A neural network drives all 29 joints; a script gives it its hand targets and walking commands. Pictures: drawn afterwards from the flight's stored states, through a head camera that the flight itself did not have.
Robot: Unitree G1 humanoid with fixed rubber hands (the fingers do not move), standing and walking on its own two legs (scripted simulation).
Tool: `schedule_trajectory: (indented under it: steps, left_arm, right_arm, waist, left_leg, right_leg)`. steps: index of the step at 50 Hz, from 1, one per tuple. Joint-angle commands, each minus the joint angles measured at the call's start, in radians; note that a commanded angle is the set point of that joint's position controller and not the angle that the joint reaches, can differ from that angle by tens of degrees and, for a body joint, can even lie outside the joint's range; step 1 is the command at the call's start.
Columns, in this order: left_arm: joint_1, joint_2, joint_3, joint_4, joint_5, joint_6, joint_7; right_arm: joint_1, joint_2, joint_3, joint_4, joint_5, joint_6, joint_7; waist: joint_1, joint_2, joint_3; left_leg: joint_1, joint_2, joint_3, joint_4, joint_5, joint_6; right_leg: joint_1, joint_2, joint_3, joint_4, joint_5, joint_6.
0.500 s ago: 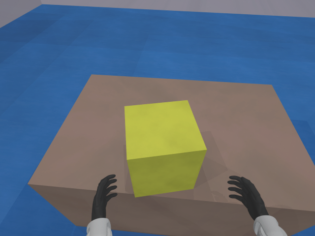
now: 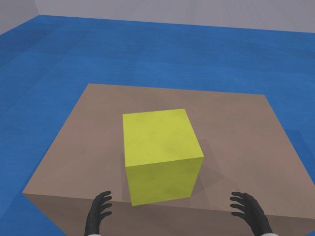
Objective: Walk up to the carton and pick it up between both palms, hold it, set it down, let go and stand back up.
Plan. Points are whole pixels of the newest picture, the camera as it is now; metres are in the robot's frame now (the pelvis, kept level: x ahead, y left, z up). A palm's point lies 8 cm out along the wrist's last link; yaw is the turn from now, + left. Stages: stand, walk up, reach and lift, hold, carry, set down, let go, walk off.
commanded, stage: set down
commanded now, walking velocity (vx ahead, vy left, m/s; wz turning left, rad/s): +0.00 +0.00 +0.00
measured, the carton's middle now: (158, 157) +0.41 +0.02 -0.07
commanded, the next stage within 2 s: let go in 1.88 s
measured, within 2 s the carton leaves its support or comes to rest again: neither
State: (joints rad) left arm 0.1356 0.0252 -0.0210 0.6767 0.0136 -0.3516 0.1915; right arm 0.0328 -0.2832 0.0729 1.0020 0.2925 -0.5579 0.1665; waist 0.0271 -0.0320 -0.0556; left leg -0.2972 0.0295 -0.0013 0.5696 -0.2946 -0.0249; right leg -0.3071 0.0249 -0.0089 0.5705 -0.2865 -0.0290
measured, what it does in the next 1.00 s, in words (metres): stands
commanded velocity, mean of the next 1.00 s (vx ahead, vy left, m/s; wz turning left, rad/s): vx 0.00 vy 0.00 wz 0.00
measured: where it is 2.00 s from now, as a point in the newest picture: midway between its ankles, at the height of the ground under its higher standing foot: outside the picture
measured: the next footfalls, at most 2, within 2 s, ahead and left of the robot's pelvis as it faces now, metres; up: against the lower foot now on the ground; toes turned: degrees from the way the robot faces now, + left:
none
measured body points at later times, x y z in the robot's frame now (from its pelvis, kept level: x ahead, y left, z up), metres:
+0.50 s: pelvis +0.01 +0.01 +0.01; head +0.00 +0.03 +0.46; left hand +0.20 +0.20 -0.07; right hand +0.20 -0.24 -0.06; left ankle +0.00 +0.14 -0.73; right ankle +0.01 -0.10 -0.73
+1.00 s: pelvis +0.02 +0.01 +0.01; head +0.01 +0.04 +0.46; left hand +0.19 +0.22 -0.09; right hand +0.19 -0.24 -0.06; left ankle +0.00 +0.14 -0.73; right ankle +0.01 -0.10 -0.73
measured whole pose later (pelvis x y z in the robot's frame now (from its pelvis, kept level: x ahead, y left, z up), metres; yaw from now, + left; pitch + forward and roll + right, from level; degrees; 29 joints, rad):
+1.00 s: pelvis +0.02 +0.01 +0.01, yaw +0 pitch +0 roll -1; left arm 0.19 0.13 -0.02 0.60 0.01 -0.04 0.08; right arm 0.12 -0.28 0.07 0.91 0.24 -0.34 0.10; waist 0.02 -0.04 -0.03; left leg -0.21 0.03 0.00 0.49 -0.28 -0.02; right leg -0.19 0.02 -0.01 0.43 -0.24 -0.01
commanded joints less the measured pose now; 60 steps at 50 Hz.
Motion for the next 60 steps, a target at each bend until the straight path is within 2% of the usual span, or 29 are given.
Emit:
schedule_trajectory:
  steps: [1,14,31,60]
  left_arm:
    - [-0.051,0.086,-0.023,-0.236,-0.045,-0.011,-0.010]
    - [-0.034,0.135,-0.018,-0.249,-0.056,0.069,-0.039]
    - [0.005,0.168,0.022,-0.262,-0.015,0.172,-0.082]
    - [0.017,0.237,0.058,-0.326,-0.009,0.380,-0.139]
  right_arm:
    - [-0.025,-0.148,-0.011,-0.206,0.048,-0.001,-0.020]
    - [0.019,-0.108,-0.045,-0.271,-0.020,0.072,-0.035]
    - [0.063,-0.089,-0.047,-0.260,-0.095,0.139,-0.064]
    - [0.103,-0.025,-0.110,-0.321,-0.230,0.246,-0.113]
  waist:
    - [-0.019,-0.038,-0.011]
    - [-0.019,-0.041,0.004]
    - [-0.018,-0.018,0.007]
    - [-0.028,0.027,0.044]
  left_leg:
    - [0.162,-0.038,0.039,-0.152,0.183,-0.008]
    - [0.176,-0.042,0.044,-0.187,0.187,0.000]
    - [0.230,-0.042,0.045,-0.195,0.303,-0.008]
    - [0.261,-0.033,0.065,-0.206,0.262,-0.006]
  right_leg:
    - [0.113,-0.016,0.039,-0.189,0.126,-0.014]
    - [0.134,-0.023,0.033,-0.221,0.157,-0.010]
    - [0.182,-0.013,0.020,-0.243,0.288,-0.006]
    - [0.179,-0.016,0.019,-0.268,0.234,0.007]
